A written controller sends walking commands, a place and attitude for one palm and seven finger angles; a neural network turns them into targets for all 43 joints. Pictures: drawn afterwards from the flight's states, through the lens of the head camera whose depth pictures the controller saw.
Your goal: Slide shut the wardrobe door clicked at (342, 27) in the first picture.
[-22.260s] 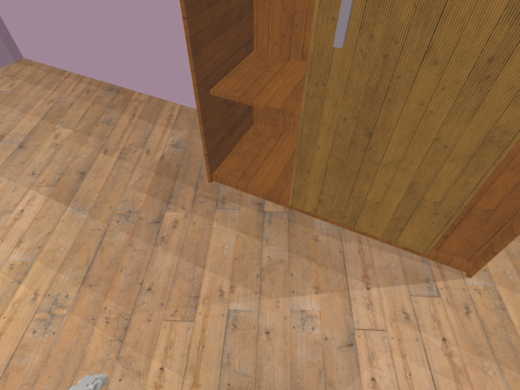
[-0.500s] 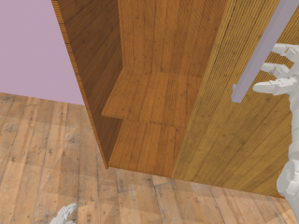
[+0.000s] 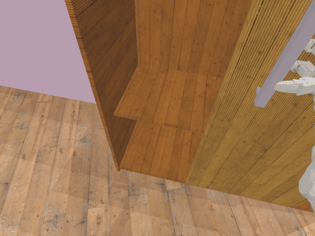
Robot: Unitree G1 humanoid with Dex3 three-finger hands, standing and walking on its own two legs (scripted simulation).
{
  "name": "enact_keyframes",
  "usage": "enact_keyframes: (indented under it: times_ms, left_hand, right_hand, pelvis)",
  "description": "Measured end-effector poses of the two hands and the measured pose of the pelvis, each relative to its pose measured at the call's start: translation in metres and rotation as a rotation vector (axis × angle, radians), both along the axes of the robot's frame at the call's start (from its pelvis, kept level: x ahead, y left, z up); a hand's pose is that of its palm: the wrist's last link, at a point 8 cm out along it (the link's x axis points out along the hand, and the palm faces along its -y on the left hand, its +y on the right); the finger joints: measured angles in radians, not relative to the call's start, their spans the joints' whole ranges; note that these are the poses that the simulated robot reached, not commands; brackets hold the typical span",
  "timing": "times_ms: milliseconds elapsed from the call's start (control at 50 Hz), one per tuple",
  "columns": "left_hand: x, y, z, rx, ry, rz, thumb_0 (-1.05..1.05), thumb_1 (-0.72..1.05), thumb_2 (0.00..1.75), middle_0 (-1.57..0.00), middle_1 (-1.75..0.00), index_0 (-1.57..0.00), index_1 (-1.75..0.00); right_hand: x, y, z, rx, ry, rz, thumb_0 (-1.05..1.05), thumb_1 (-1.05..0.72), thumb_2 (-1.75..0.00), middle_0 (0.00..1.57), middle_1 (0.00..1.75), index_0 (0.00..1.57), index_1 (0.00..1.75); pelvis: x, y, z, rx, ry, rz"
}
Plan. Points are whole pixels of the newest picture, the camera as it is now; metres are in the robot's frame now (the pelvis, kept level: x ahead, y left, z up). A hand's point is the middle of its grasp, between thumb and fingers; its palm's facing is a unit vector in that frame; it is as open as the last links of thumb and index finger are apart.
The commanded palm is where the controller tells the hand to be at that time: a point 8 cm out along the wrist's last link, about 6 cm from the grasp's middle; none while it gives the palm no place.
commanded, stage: slide the fingers in behind the handle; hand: right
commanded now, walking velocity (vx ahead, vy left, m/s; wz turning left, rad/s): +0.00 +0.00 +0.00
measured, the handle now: (284, 54) +0.51 -0.22 +0.24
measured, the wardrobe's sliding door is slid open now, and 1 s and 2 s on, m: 0.45 0.45 0.45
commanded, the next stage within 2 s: grip the handle and tug to test in 1.64 s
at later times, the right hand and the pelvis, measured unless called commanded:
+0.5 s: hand (289, 72) +0.46 -0.22 +0.23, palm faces +0.11 +0.99 -0.01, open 14.0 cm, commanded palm +0.44 -0.26 +0.22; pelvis +0.00 +0.00 +0.00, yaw -1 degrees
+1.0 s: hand (274, 68) +0.47 -0.19 +0.23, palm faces +0.11 +0.99 +0.00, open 14.0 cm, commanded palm +0.44 -0.24 +0.22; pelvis +0.01 +0.01 +0.00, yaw +0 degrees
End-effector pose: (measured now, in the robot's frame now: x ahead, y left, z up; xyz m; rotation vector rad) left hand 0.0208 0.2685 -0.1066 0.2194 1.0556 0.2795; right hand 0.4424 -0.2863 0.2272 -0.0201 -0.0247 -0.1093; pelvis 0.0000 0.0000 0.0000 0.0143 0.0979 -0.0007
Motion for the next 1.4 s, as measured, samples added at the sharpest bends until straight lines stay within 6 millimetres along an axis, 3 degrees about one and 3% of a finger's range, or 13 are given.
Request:
enact_keyframes:
  times_ms: [120, 300, 460, 680, 880, 1140, 1400]
  left_hand:
    - [0.015, -0.005, 0.002, -0.012, -0.05, -0.008, 0.01, 0.91, 0.9, -0.2, -0.3, -0.2, -0.3]
    - [0.055, -0.011, 0.007, -0.022, -0.145, -0.06, 0.01, 0.91, 0.9, -0.2, -0.3, -0.2, -0.3]
    - [0.077, -0.015, 0.011, -0.02, -0.191, -0.098, 0.01, 0.91, 0.9, -0.2, -0.3, -0.2, -0.3]
    - [0.059, -0.013, 0.002, -0.037, -0.132, -0.071, 0.01, 0.91, 0.9, -0.2, -0.3, -0.2, -0.3]
    - [0.04, -0.007, -0.003, -0.044, -0.079, -0.036, 0.01, 0.91, 0.9, -0.2, -0.3, -0.2, -0.3]
    - [0.058, 0.0, 0.005, -0.032, -0.151, -0.044, 0.01, 0.91, 0.9, -0.2, -0.3, -0.2, -0.3]
    - [0.067, -0.007, 0.007, -0.037, -0.18, -0.075, 0.01, 0.91, 0.9, -0.2, -0.3, -0.2, -0.3]
  right_hand:
    - [-0.005, 0.003, 0.0, 0.005, -0.01, 0.006, -0.01, 0.5, -0.3, 0.31, 1.21, 0.31, 1.2]
    - [-0.017, 0.007, -0.001, 0.009, -0.011, 0.004, -0.01, 0.5, -0.3, 0.3, 1.2, 0.31, 1.2]
    - [-0.015, 0.015, -0.001, 0.013, 0.009, -0.002, -0.01, 0.5, -0.3, 0.3, 1.2, 0.3, 1.2]
    - [0.001, 0.038, -0.002, 0.01, 0.01, 0.018, -0.01, 0.5, -0.3, 0.3, 1.2, 0.3, 1.2]
    - [0.001, 0.044, -0.004, 0.012, 0.005, 0.001, -0.01, 0.5, -0.3, 0.31, 1.21, 0.3, 1.2]
    - [-0.009, 0.044, -0.001, 0.008, 0.0, -0.005, -0.01, 0.5, -0.3, 0.3, 1.2, 0.3, 1.2]
    - [-0.014, 0.046, 0.0, 0.016, 0.004, -0.006, -0.01, 0.5, -0.3, 0.3, 1.2, 0.29, 1.2]
  pelvis:
    - [0.001, -0.002, 0.0, -0.001, -0.007, 0.006]
    - [0.001, -0.003, 0.0, -0.001, -0.025, -0.004]
    - [-0.001, -0.002, 0.0, -0.002, -0.029, -0.019]
    - [0.003, 0.0, 0.0, -0.005, -0.021, -0.01]
    - [0.006, 0.004, 0.001, -0.006, -0.027, -0.001]
    - [0.003, 0.008, 0.001, -0.006, -0.037, 0.0]
    - [-0.002, 0.007, 0.0, -0.007, -0.043, -0.01]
